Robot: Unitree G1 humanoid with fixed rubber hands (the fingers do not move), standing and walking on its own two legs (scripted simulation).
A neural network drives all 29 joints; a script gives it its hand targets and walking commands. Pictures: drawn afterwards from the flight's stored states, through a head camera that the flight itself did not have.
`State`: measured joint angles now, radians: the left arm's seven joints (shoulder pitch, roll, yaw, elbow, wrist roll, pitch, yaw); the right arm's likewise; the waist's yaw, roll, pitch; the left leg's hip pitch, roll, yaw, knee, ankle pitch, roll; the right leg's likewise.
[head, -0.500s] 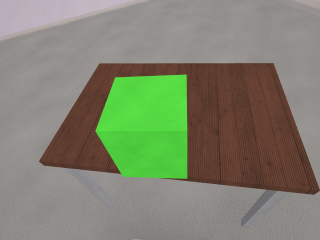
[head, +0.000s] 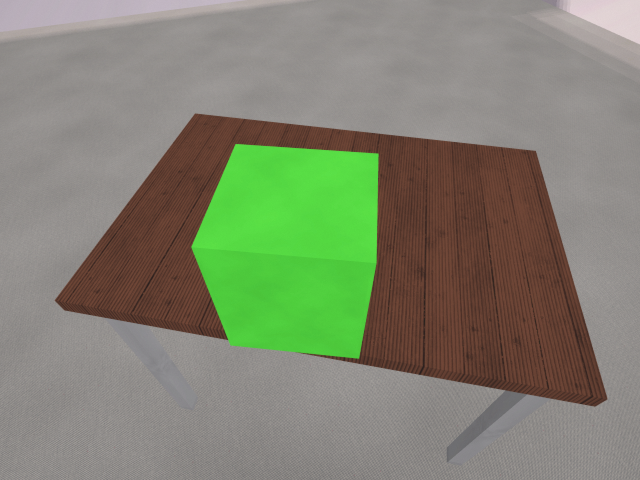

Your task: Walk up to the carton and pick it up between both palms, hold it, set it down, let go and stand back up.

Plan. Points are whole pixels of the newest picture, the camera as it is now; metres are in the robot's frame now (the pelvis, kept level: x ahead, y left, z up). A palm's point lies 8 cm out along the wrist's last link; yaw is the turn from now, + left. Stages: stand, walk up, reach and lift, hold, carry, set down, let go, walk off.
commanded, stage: stand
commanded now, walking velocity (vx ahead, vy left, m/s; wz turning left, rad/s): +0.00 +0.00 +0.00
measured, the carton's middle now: (299, 255) +0.42 +0.05 +0.01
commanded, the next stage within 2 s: reach and lift in 0.12 s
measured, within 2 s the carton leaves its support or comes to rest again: neither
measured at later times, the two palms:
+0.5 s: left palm (194, 417) +0.21 +0.19 -0.09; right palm (449, 477) +0.15 -0.16 -0.12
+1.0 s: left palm (154, 418) +0.20 +0.24 -0.06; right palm (453, 468) +0.16 -0.16 -0.09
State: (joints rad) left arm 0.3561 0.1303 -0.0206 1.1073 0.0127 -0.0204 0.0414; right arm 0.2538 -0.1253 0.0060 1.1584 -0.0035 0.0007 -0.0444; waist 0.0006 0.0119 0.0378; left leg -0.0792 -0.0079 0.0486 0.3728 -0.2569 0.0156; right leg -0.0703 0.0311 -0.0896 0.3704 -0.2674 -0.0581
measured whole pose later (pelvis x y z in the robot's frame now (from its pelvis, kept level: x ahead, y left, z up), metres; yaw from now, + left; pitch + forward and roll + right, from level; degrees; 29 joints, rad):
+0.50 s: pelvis -0.02 +0.00 +0.00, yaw +0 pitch +3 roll +0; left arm -0.27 0.11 0.11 0.91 0.12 0.52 -0.11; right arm -0.18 -0.04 0.04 1.05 0.23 0.31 -0.15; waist -0.03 0.02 -0.05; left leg -0.19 0.00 0.04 0.43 -0.29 0.01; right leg -0.22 0.03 -0.09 0.43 -0.25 -0.06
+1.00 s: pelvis -0.01 +0.01 +0.00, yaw +0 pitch +2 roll +0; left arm 0.00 0.21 0.03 0.56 0.03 0.42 -0.08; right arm 0.12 -0.05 0.07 0.59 0.11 0.29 -0.16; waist -0.01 0.00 -0.10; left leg -0.17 -0.02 0.04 0.44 -0.31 0.02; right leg -0.21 0.01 -0.09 0.46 -0.29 -0.05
